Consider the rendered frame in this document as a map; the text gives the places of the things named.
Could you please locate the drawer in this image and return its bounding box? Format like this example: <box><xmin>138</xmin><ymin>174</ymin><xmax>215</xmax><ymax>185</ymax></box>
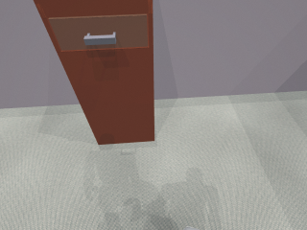
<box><xmin>48</xmin><ymin>13</ymin><xmax>148</xmax><ymax>51</ymax></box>

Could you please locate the handle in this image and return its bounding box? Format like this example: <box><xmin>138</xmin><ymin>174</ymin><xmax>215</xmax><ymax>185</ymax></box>
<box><xmin>83</xmin><ymin>32</ymin><xmax>117</xmax><ymax>45</ymax></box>

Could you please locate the cabinet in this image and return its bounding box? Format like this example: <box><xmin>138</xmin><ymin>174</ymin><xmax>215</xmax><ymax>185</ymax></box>
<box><xmin>34</xmin><ymin>0</ymin><xmax>154</xmax><ymax>145</ymax></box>

